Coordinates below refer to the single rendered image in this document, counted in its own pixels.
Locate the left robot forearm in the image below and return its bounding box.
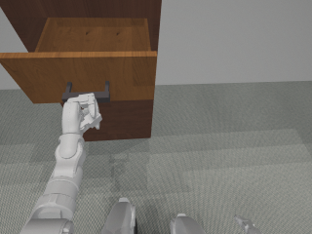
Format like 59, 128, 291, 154
19, 133, 86, 234

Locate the drawer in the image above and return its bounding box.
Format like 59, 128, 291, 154
0, 18, 157, 104

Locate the robot left upper arm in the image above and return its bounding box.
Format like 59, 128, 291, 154
21, 218, 74, 234

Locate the right robot thigh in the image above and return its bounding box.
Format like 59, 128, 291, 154
170, 215, 206, 234

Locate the robot left shin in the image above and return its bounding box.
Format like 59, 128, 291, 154
118, 197, 135, 234

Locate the robot left hand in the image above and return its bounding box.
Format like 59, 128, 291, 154
61, 93, 102, 136

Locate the cabinet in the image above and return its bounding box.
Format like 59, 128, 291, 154
0, 0, 162, 142

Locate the robot right hand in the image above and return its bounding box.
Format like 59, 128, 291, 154
234, 214, 262, 234

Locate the handle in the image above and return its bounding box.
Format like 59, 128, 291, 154
61, 81, 110, 103

